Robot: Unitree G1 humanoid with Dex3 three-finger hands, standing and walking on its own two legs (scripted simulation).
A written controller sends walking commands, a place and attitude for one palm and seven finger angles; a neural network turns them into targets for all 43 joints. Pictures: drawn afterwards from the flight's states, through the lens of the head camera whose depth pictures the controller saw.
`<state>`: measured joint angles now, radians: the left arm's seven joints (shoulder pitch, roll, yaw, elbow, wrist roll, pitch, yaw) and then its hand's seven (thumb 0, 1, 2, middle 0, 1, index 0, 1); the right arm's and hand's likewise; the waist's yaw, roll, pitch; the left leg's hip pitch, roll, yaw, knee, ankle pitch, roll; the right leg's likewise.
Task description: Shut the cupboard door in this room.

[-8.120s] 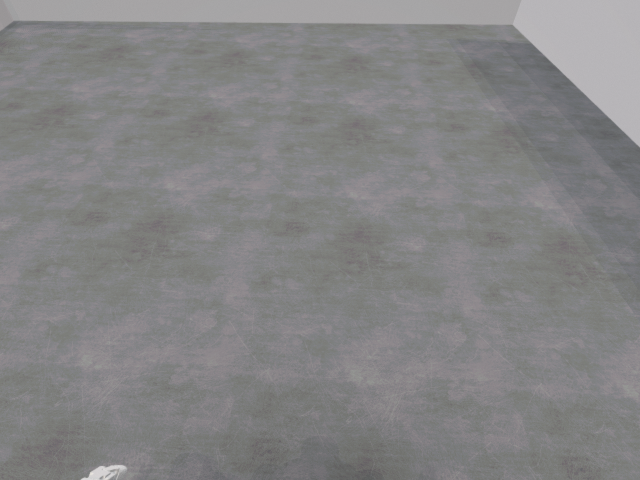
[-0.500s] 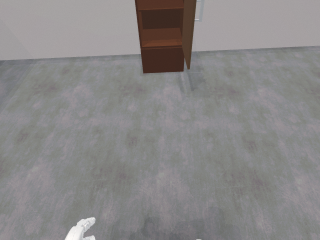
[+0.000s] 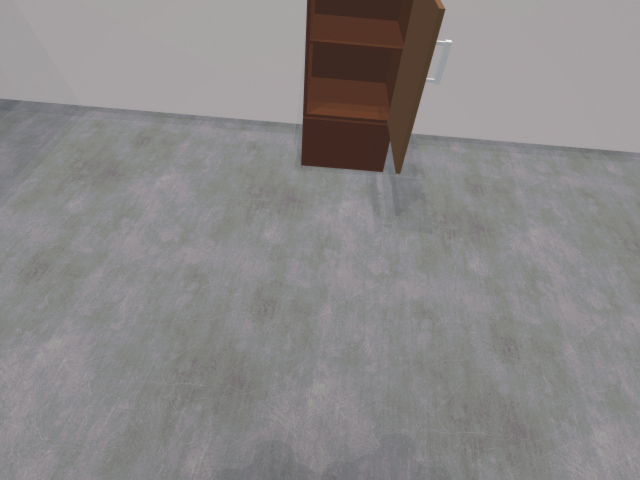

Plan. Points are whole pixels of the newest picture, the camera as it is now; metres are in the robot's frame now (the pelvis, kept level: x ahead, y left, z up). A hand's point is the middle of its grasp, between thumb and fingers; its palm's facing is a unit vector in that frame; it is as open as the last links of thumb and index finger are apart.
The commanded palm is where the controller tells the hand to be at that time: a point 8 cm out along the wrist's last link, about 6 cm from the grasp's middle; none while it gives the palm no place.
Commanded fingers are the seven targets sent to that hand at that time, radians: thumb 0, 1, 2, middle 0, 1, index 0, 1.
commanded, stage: stand and wait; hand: left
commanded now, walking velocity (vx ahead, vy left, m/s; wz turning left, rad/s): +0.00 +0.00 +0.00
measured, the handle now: (436, 62) +1.35 -0.27 -0.04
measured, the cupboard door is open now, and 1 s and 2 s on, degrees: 91 91 91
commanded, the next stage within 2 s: turn or walk to find it in 0.50 s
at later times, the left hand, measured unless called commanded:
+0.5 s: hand out of the picture +0.01 +0.17 -0.18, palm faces +0.01 -0.99 -0.17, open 7.3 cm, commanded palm none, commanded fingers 0.00 0.90 0.90 -0.20 -0.30 -0.20 -0.30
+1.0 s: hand out of the picture -0.01 +0.19 -0.21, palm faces +0.19 -0.96 -0.19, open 7.3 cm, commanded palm none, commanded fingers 0.00 0.90 0.90 -0.20 -0.30 -0.20 -0.30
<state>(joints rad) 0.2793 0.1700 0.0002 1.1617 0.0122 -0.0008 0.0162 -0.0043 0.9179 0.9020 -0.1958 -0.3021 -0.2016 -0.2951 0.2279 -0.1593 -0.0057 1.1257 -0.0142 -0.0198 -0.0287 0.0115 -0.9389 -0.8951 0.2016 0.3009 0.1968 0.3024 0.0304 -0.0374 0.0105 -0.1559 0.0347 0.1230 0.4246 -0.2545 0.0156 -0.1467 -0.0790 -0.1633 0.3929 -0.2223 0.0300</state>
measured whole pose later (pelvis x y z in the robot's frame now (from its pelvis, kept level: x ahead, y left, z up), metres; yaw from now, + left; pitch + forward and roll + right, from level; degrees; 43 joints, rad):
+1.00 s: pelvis -0.01 +0.00 -0.03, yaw +10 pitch +0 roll -1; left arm 0.23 0.19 0.05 1.00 0.03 0.03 0.02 0.00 0.91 0.90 -0.20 -0.30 -0.21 -0.30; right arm 0.22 -0.20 -0.07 1.00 -0.02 0.04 0.01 0.01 -0.91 -0.90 0.20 0.30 0.20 0.30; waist 0.00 -0.02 0.08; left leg -0.35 0.05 0.11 0.70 -0.33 0.00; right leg -0.26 -0.18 -0.30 0.68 -0.38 0.04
